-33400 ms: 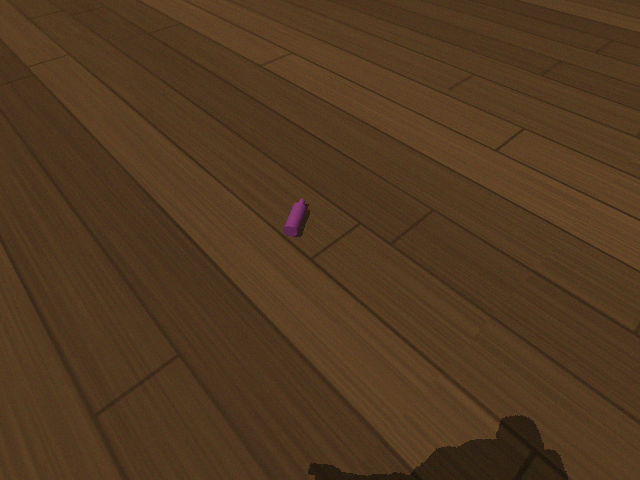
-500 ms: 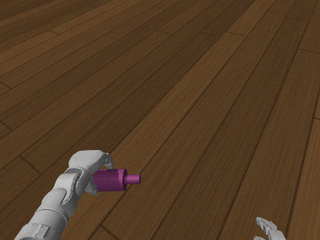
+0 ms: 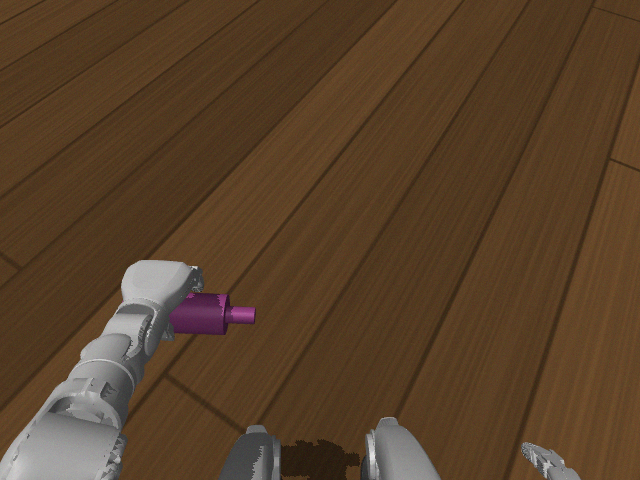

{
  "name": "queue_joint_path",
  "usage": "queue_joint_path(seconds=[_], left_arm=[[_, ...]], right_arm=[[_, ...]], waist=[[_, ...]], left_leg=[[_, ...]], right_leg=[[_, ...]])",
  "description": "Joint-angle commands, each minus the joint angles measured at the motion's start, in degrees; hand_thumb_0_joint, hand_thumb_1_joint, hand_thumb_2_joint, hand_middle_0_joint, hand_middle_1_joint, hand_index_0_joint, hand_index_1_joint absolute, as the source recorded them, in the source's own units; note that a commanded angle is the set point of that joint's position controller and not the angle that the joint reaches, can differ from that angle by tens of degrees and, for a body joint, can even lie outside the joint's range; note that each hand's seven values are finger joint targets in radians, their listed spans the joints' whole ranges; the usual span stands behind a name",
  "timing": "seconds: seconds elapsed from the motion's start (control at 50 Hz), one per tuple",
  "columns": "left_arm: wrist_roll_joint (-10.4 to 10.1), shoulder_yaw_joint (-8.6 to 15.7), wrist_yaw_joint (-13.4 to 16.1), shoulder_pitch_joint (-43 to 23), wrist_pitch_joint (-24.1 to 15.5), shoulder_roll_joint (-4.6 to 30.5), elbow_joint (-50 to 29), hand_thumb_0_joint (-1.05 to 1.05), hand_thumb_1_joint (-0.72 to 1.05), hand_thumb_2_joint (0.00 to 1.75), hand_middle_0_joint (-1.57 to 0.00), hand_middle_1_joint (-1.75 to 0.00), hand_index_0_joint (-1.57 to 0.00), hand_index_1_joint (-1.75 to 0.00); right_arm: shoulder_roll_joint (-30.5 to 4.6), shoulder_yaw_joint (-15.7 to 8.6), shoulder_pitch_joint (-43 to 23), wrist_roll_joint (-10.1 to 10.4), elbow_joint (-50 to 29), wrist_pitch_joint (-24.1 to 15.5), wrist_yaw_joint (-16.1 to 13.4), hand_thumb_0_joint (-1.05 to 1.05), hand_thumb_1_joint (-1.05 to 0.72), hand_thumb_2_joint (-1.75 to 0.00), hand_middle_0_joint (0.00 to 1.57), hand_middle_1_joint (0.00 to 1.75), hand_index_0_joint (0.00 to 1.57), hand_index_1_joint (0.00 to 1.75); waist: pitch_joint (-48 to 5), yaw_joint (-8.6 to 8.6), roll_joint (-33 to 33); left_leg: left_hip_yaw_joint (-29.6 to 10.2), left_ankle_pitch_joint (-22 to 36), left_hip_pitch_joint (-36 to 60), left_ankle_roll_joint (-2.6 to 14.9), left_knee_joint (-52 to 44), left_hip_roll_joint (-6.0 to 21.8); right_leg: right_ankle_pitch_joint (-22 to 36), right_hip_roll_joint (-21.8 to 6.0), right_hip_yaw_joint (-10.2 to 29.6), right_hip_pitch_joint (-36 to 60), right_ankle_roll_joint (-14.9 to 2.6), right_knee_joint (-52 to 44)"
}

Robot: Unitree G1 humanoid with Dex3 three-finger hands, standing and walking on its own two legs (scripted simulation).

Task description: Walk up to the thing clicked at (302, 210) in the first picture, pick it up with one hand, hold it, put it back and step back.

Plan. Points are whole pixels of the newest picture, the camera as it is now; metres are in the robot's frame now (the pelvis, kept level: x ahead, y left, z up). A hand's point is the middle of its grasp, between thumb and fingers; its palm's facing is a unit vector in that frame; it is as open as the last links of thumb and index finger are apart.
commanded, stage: crouch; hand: left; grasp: from above
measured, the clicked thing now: (192, 313) +0.37 +0.20 -0.14
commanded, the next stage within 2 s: lower in 1.52 s
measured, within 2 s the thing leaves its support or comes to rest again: neither
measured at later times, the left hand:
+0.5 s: hand (203, 324) +0.42 +0.24 -0.34, palm faces -0.47 +0.03 -0.88, open 8.9 cm
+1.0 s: hand (211, 325) +0.45 +0.25 -0.45, palm faces -0.47 +0.01 -0.88, open 8.9 cm
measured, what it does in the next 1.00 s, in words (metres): lowers itself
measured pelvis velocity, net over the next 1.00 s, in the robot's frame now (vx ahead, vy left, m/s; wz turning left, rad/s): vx -0.05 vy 0.01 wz -0.05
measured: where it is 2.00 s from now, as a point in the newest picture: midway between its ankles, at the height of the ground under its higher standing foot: outside the picture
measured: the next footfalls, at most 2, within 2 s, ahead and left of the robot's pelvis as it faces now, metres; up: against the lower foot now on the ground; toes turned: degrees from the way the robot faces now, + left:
none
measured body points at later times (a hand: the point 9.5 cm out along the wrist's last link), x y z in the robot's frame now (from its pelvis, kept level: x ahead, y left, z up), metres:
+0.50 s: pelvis -0.04 +0.01 -0.20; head +0.17 +0.04 +0.20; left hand +0.44 +0.23 -0.29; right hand -0.02 -0.26 -0.32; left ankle +0.03 +0.13 -0.65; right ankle +0.05 -0.14 -0.65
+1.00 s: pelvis -0.05 +0.01 -0.29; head +0.21 +0.04 +0.08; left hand +0.47 +0.24 -0.39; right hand -0.02 -0.28 -0.39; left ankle +0.03 +0.13 -0.65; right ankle +0.05 -0.14 -0.65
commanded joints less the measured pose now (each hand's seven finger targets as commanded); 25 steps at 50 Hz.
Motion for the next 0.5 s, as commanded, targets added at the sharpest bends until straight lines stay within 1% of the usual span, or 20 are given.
queue_joint_path(seconds=[0.0,0.04,0.06,0.08,0.1,0.12,0.16,0.2,0.22,0.24,0.26,0.28,0.32,0.34,0.36,0.38,0.42,0.44,0.46,0.48], left_arm=[[0.1,4.4,4.7,-23.1,0.7,12.2,-5.0,0.00,0.69,0.40,-0.99,-0.49,-1.05,-0.44],[0.5,5.5,5.3,-25.9,1.0,14.2,-3.8,0.00,0.70,0.42,-1.01,-0.50,-1.06,-0.45],[0.3,5.6,5.5,-27.3,1.0,14.2,-4.7,0.00,0.70,0.46,-1.02,-0.51,-1.06,-0.47],[0.0,5.4,5.5,-29.3,1.1,14.0,-5.2,0.00,0.71,0.48,-1.02,-0.54,-1.06,-0.49],[0.1,6.0,5.6,-30.9,1.4,15.2,-5.1,0.00,0.70,0.49,-1.02,-0.54,-1.06,-0.50],[0.2,6.8,5.7,-30.4,1.8,16.4,-3.3,0.00,0.69,0.48,-1.00,-0.55,-1.05,-0.50],[-0.3,7.0,5.6,-32.2,2.4,16.5,-2.6,0.00,0.67,0.48,-0.98,-0.55,-1.03,-0.50],[0.4,8.5,5.2,-34.3,2.6,19.5,-2.2,0.00,0.68,0.51,-1.00,-0.56,-1.04,-0.52],[0.2,8.3,4.9,-34.5,2.6,19.4,-1.6,0.00,0.70,0.53,-1.01,-0.57,-1.05,-0.53],[0.2,8.6,4.5,-33.8,2.7,19.7,1.4,0.00,0.70,0.53,-1.01,-0.57,-1.05,-0.53],[-0.3,8.2,4.0,-34.2,2.5,18.5,2.1,0.00,0.70,0.54,-1.01,-0.57,-1.05,-0.53],[-0.7,8.3,3.7,-37.5,1.9,19.3,0.8,0.00,0.69,0.53,-1.00,-0.57,-1.04,-0.53],[-0.2,8.6,2.9,-35.3,1.4,19.8,4.9,0.00,0.72,0.49,-1.01,-0.55,-1.06,-0.50],[-0.3,8.5,2.6,-36.0,0.9,19.7,4.7,0.00,0.73,0.49,-1.02,-0.56,-1.07,-0.50],[0.0,9.3,2.5,-38.5,0.2,21.4,3.3,0.00,0.73,0.51,-1.02,-0.55,-1.07,-0.50],[0.4,9.9,2.5,-37.5,-0.1,22.6,4.2,0.00,0.74,0.51,-1.02,-0.56,-1.07,-0.51],[0.6,10.0,2.6,-38.2,-1.2,22.4,3.9,0.00,0.77,0.52,-1.04,-0.57,-1.09,-0.52],[0.8,10.5,2.7,-40.1,-1.8,23.0,2.9,0.00,0.78,0.52,-1.05,-0.58,-1.10,-0.53],[1.4,11.0,2.8,-41.6,-2.4,24.0,1.8,0.00,0.77,0.51,-1.04,-0.57,-1.10,-0.52],[2.0,11.5,3.1,-41.7,-2.7,24.7,3.1,0.00,0.76,0.50,-1.04,-0.56,-1.09,-0.51]], right_arm=[[-8.2,-2.9,5.8,-1.1,-3.4,-2.1,-0.8,0.00,-0.90,-0.90,0.20,0.30,0.20,0.30],[-8.8,-3.0,6.5,-1.4,-2.8,-2.7,-1.2,0.00,-0.90,-0.90,0.20,0.30,0.20,0.30],[-8.7,-3.0,6.9,-1.6,-2.8,-3.1,-1.3,0.00,-0.90,-0.90,0.20,0.30,0.20,0.30],[-8.7,-3.0,7.2,-1.7,-3.1,-3.4,-1.4,0.00,-0.90,-0.90,0.20,0.30,0.20,0.30],[-9.0,-3.1,7.5,-1.8,-2.8,-3.7,-1.6,0.00,-0.90,-0.90,0.20,0.30,0.20,0.30],[-9.3,-3.1,7.7,-1.9,-2.6,-3.9,-1.7,0.00,-0.90,-0.90,0.20,0.30,0.20,0.30],[-9.4,-3.0,8.0,-2.3,-2.1,-4.5,-1.7,0.00,-0.90,-0.90,0.20,0.30,0.20,0.30],[-9.8,-2.9,8.4,-2.5,-2.0,-4.8,-1.5,0.00,-0.90,-0.90,0.20,0.30,0.20,0.30],[-9.5,-2.7,8.4,-2.5,-2.0,-4.9,-1.3,0.00,-0.90,-0.90,0.20,0.30,0.20,0.30],[-9.9,-2.6,8.5,-2.6,-1.7,-5.0,-1.1,0.00,-0.90,-0.90,0.20,0.30,0.20,0.30],[-9.8,-2.4,8.4,-2.7,-1.7,-5.3,-0.9,0.00,-0.90,-0.90,0.20,0.30,0.20,0.30],[-9.8,-2.3,8.4,-2.8,-1.9,-5.4,-0.8,0.00,-0.90,-0.90,0.20,0.30,0.20,0.30],[-10.1,-2.0,8.9,-2.9,-1.6,-5.9,-0.3,0.00,-0.89,-0.90,0.20,0.30,0.20,0.30],[-10.1,-1.7,9.0,-3.1,-1.4,-6.1,0.1,0.00,-0.89,-0.90,0.20,0.30,0.20,0.30],[-10.7,-1.6,9.5,-3.2,-1.4,-6.3,0.4,0.00,-0.89,-0.89,0.20,0.30,0.20,0.30],[-10.7,-1.2,9.7,-3.3,-1.2,-6.6,0.7,0.00,-0.89,-0.90,0.20,0.30,0.20,0.30],[-10.8,-0.9,10.3,-3.5,-1.0,-6.8,1.4,0.00,-0.89,-0.90,0.20,0.30,0.20,0.30],[-10.9,-0.8,10.7,-3.7,-0.7,-7.0,1.7,0.00,-0.89,-0.90,0.20,0.30,0.20,0.30],[-11.2,-0.6,11.4,-3.9,-0.6,-7.2,2.0,0.00,-0.90,-0.90,0.20,0.30,0.20,0.30],[-11.7,-0.6,11.6,-4.1,0.0,-7.3,2.3,0.00,-0.90,-0.90,0.20,0.30,0.20,0.30]], waist=[[-26.2,-2.02,4.9],[-28.0,-2.85,3.9],[-30.1,-2.92,5.3],[-32.6,-3.70,5.8],[-33.3,-3.95,6.2],[-33.5,-3.81,6.1],[-35.4,-4.28,7.5],[-37.2,-4.64,8.3],[-36.7,-4.82,8.4],[-34.5,-5.37,7.1],[-33.5,-6.19,8.1],[-34.4,-6.62,8.1],[-33.5,-7.11,6.7],[-33.8,-7.82,6.4],[-36.0,-8.05,7.5],[-36.6,-7.58,8.9],[-37.5,-8.14,9.1],[-38.7,-8.87,9.8],[-40.8,-8.92,11.2],[-40.6,-8.82,13.2]], left_leg=[[1.9,10.4,1.8,1.41,3.0,-2.8],[1.0,7.9,-3.4,1.54,6.7,-2.5],[0.9,7.5,-4.8,1.56,8.6,-2.5],[0.8,5.9,-5.9,1.56,10.0,-2.5],[0.5,5.2,-7.1,1.52,11.4,-2.3],[0.0,4.1,-8.4,1.32,12.0,-2.1],[-0.9,3.8,-9.6,1.03,13.9,-2.0],[-1.5,2.5,-12.2,1.06,15.9,-1.9],[-1.5,0.4,-14.2,1.12,16.8,-2.0],[-2.0,-2.0,-16.5,1.26,17.6,-2.0],[-2.7,-3.8,-17.9,1.20,18.3,-2.0],[-2.6,-6.3,-19.4,1.46,19.4,-2.2],[-3.3,-7.9,-22.6,1.69,22.0,-2.3],[-3.1,-7.2,-24.3,1.89,23.9,-2.3],[-3.3,-6.8,-24.4,1.84,25.2,-2.4],[-2.9,-5.6,-25.7,1.76,26.2,-2.6],[-3.4,-4.7,-26.2,1.67,28.4,-2.5],[-3.2,-3.8,-26.5,1.71,29.9,-2.6],[-3.1,-1.4,-25.5,1.48,30.9,-2.5],[-3.7,0.3,-24.6,0.98,31.8,-2.4]], right_leg=[[8.4,1.9,-1.5,0.3,-3.12,1.7],[6.7,2.0,-1.8,-3.8,-3.28,6.0],[6.4,1.9,-1.8,-5.9,-3.32,7.7],[5.0,1.8,-1.8,-7.3,-3.39,9.3],[4.3,1.6,-1.9,-9.4,-3.43,10.7],[3.1,1.6,-2.2,-11.2,-3.56,12.3],[2.4,1.6,-2.7,-15.1,-3.68,15.6],[1.4,1.6,-3.1,-17.5,-3.81,18.4],[-0.4,1.5,-3.3,-19.0,-3.90,19.4],[-2.4,1.5,-3.5,-21.6,-3.87,20.3],[-3.9,1.4,-3.6,-24.5,-3.90,21.4],[-6.0,1.5,-3.6,-25.6,-3.92,22.3],[-7.3,1.4,-4.0,-28.9,-3.88,24.7],[-6.7,1.2,-4.0,-30.1,-3.81,25.7],[-6.3,1.2,-4.2,-31.3,-3.81,27.2],[-5.5,1.0,-4.1,-31.2,-3.86,28.5],[-4.9,0.8,-4.6,-33.7,-3.81,30.7],[-4.1,0.7,-4.6,-34.4,-3.81,31.6],[-2.2,0.7,-4.6,-34.6,-3.94,33.2],[-1.3,0.4,-4.8,-37.3,-4.02,34.8]])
